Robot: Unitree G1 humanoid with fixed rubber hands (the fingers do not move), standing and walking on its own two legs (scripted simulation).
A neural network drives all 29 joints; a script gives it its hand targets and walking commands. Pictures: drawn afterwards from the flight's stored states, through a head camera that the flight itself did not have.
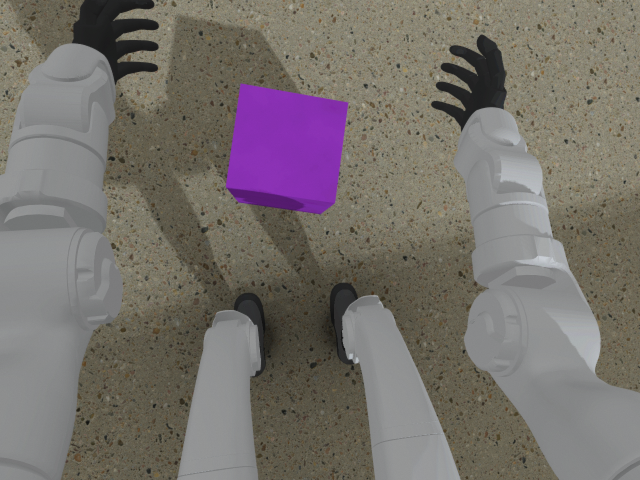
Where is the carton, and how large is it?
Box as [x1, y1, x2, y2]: [226, 84, 347, 213]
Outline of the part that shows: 240,84 226,187 239,202 315,213 322,212 334,203 347,102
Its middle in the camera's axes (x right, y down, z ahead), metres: -0.07 -0.18 +0.86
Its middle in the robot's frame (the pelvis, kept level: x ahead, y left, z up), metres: +0.54 -0.02 -0.53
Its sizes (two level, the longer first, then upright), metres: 0.210 0.200 0.250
